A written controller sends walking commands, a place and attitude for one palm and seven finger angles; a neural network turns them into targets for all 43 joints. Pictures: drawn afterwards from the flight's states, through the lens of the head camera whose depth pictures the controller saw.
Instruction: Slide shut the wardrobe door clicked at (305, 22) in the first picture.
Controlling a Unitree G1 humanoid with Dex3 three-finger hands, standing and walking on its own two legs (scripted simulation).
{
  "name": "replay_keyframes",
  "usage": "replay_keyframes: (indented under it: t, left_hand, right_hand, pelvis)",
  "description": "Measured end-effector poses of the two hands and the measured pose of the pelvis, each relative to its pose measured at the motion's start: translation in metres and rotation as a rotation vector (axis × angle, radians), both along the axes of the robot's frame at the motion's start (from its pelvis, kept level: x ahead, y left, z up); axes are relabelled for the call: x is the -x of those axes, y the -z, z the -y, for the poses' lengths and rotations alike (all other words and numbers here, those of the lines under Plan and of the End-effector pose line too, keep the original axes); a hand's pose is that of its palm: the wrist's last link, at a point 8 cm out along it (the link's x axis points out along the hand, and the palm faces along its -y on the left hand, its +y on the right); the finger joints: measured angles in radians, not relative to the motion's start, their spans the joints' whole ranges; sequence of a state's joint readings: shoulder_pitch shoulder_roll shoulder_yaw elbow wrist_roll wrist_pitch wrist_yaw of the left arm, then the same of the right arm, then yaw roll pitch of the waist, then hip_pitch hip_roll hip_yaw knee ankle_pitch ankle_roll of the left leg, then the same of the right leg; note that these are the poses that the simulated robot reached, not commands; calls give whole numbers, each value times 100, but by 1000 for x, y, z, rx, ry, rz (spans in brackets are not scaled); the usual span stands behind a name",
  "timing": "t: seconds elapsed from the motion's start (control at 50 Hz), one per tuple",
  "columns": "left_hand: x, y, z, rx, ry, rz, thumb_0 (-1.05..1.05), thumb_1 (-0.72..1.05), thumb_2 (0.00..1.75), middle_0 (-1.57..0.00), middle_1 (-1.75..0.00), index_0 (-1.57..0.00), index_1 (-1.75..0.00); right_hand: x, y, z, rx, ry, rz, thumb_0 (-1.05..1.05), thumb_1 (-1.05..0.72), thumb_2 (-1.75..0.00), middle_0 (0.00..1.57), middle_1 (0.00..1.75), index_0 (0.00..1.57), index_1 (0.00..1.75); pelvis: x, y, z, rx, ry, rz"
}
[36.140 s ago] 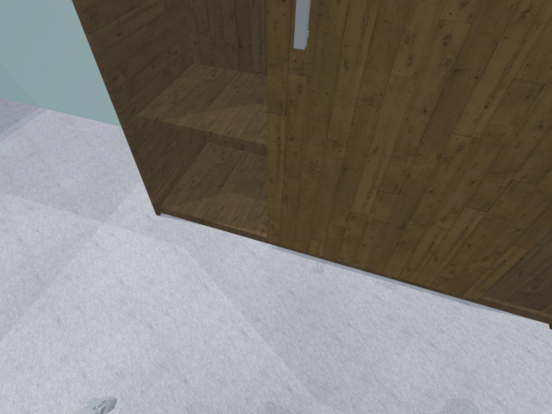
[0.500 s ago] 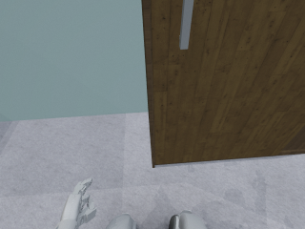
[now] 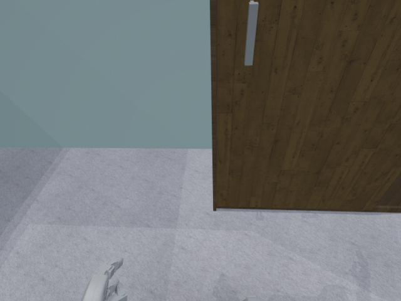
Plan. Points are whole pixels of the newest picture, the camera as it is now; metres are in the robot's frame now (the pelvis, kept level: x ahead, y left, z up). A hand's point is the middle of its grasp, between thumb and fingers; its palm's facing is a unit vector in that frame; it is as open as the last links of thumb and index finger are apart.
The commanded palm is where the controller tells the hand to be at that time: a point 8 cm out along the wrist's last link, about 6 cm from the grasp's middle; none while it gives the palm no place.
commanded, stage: stop stepping back and stand still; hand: right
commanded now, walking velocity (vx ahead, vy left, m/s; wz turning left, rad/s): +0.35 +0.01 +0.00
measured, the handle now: (250, 33) +0.79 -0.13 +0.24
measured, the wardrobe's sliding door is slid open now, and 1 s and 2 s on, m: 0.00 0.00 0.00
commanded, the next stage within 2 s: let the arm hang, fingers relaxed in 0.52 s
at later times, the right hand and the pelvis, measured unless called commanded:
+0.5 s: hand out of the picture +0.15 -0.29 +0.18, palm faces +0.49 +0.75 -0.45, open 7.4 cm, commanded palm +0.09 -0.32 +0.18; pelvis -0.05 -0.02 -0.01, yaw +0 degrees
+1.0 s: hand out of the picture -0.02 -0.21 -0.17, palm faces +0.05 +0.98 -0.20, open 6.9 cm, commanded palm none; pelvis -0.03 -0.02 +0.00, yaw -3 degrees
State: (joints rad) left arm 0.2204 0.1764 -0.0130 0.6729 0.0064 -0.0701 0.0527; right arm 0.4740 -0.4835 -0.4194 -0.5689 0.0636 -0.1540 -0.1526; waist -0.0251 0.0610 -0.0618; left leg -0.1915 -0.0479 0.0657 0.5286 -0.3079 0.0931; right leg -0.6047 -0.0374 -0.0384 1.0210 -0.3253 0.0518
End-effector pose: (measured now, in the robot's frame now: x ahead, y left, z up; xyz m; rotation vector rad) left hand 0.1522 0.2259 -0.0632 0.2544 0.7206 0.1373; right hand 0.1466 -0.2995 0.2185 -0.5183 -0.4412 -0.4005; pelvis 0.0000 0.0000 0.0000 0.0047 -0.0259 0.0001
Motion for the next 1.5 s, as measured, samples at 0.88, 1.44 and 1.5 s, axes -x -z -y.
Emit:
replay_keyframes:
  t: [0.88,1.44,1.5]
  left_hand:
    - [74,63,3,37,-7,-325,0,91,90,-20,-30,-20,-30]
    - [146,73,58,87,-94,-677,1,92,90,-20,-30,-20,-30]
    - [136,71,57,82,-95,-645,1,92,90,-20,-30,-20,-30]
  right_hand:
    - [110,349,-50,-552,82,-1521,1,-91,-90,20,30,19,30]
    - [140,350,-15,-620,227,-1707,0,-91,-90,20,30,19,30]
    - [129,351,-15,-616,209,-1685,0,-92,-90,20,30,20,30]
  pelvis:
    - [35,10,25,31,62,-3]
    - [12,-12,55,1,43,-18]
    - [10,-12,57,3,39,-16]
